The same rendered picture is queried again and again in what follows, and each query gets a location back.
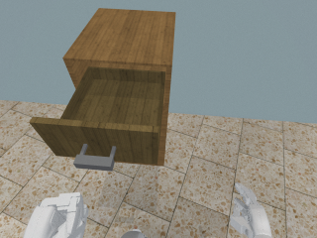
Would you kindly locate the handle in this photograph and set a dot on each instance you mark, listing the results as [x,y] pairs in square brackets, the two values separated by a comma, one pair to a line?
[97,163]

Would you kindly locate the left robot hand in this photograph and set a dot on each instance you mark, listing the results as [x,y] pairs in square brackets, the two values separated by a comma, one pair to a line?
[64,214]

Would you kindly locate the cabinet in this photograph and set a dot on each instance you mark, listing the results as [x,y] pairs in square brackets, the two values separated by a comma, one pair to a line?
[127,39]

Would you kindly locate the right robot hand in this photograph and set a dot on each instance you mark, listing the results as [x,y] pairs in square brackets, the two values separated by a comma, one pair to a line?
[253,220]

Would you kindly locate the drawer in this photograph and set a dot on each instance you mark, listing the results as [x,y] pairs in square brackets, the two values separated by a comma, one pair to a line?
[117,107]

